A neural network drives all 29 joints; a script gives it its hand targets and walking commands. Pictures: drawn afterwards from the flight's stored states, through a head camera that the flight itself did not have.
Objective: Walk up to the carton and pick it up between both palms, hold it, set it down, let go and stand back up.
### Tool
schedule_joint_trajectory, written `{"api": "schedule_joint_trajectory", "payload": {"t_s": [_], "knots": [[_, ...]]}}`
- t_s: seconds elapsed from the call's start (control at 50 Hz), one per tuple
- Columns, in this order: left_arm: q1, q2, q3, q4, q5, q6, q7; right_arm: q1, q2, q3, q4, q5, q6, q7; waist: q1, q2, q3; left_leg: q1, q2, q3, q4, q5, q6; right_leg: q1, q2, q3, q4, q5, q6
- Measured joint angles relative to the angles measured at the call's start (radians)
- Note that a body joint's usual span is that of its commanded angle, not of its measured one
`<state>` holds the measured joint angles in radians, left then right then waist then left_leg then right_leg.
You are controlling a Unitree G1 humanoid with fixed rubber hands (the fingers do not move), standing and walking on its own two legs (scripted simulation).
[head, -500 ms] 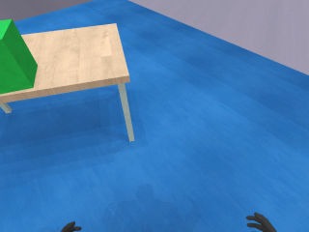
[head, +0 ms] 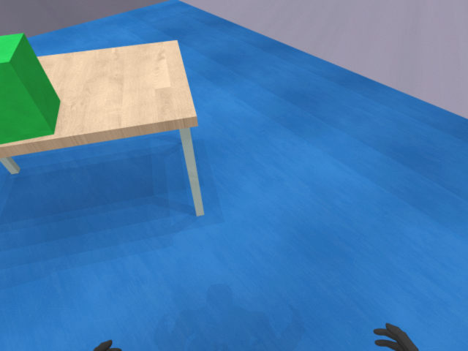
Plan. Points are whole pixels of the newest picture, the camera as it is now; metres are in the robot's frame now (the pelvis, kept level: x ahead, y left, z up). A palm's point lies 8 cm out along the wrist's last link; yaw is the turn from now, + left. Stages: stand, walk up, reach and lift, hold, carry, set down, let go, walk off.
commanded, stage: stand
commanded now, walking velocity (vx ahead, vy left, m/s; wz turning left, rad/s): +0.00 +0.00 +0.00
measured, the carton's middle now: (5, 90) +0.86 +0.78 +0.01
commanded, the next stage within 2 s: walk up in 0.18 s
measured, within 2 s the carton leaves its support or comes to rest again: neither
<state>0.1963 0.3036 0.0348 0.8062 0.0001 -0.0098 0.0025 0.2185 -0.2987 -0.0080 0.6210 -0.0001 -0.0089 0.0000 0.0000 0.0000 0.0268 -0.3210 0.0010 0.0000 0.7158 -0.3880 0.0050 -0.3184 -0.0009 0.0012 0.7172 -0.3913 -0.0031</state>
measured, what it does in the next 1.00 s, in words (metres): steps to the left: left foot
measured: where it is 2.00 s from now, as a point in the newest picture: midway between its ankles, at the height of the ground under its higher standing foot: outside the picture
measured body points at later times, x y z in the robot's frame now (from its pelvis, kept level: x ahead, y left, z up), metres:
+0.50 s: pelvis -0.03 +0.01 +0.00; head -0.03 +0.01 +0.45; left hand +0.07 +0.31 -0.11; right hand +0.12 -0.27 -0.09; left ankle -0.01 +0.12 -0.69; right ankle -0.01 -0.12 -0.72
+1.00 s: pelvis +0.00 +0.19 +0.01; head +0.02 +0.20 +0.46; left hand +0.03 +0.53 -0.09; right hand +0.14 -0.11 -0.07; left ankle +0.03 +0.21 -0.71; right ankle +0.02 +0.03 -0.68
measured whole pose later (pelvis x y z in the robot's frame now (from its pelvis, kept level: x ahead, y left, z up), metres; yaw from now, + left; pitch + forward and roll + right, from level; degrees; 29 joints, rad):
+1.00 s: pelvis +0.00 +0.19 +0.01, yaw +8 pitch -1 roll -2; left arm 0.25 0.42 0.08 0.87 0.00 -0.06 0.05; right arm 0.29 -0.39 -0.12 0.66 0.00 0.04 0.08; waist 0.00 0.02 0.06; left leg -0.35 -0.15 0.02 0.63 -0.22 -0.13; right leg -0.40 -0.07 -0.03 0.89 -0.53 -0.05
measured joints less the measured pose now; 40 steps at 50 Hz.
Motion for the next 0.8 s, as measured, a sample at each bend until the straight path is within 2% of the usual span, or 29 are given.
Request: {"api": "schedule_joint_trajectory", "payload": {"t_s": [0.4,0.46,0.5,0.56,0.7,0.74,0.78,0.8], "knots": [[0.0,0.001,0.0,0.046,0.0,0.0,-0.009,0.0,-0.004,0.0,0.039,0.0,-0.001,0.0,0.0,0.0,0.0,0.0,0.0,0.0,0.0,0.032,-0.001,0.0,0.0,0.0,0.0,0.032,0.0],[0.01,0.009,0.015,0.048,0.0,-0.023,-0.001,0.0,-0.023,-0.007,0.04,-0.002,0.013,0.03,0.001,0.001,0.001,-0.024,0.0,0.001,0.068,-0.008,0.021,0.002,-0.002,-0.003,0.0,0.032,-0.002],[0.02,0.022,0.032,0.048,0.0,-0.036,0.012,0.0,-0.047,-0.021,0.04,-0.003,0.034,0.049,0.001,0.002,0.001,-0.075,0.0,0.001,0.187,-0.012,0.023,0.003,-0.013,-0.007,0.0,0.03,-0.003],[0.036,0.046,0.054,0.052,0.0,-0.044,0.032,0.0,-0.088,-0.052,0.039,-0.003,0.046,0.067,0.001,0.006,0.001,-0.134,0.0,-0.003,0.273,-0.013,0.018,0.002,-0.041,-0.008,0.0,0.027,0.008],[0.061,0.107,0.088,0.054,0.0,-0.058,0.051,0.0,-0.142,-0.105,0.039,-0.003,0.055,0.091,0.0,0.05,-0.001,-0.176,0.034,-0.018,0.279,-0.014,0.014,0.011,-0.078,-0.01,0.001,0.01,0.045],[0.061,0.132,0.088,0.054,0.0,-0.062,0.052,0.006,-0.143,-0.106,0.038,-0.003,0.054,0.094,-0.001,0.051,-0.001,-0.15,0.041,-0.02,0.185,-0.015,0.026,0.008,-0.093,-0.011,0.017,-0.006,0.051],[0.051,0.157,0.089,0.055,0.0,-0.061,0.056,0.012,-0.13,-0.106,0.039,-0.003,0.047,0.094,-0.002,0.023,0.02,-0.14,0.005,-0.001,0.17,-0.019,0.044,-0.024,-0.119,0.014,0.131,-0.077,0.018],[0.05,0.156,0.088,0.055,0.0,-0.058,0.061,0.019,-0.121,-0.106,0.039,-0.003,0.045,0.094,-0.002,0.016,0.024,-0.139,-0.011,0.009,0.175,-0.016,0.056,-0.053,-0.114,0.026,0.214,-0.12,0.006]]}}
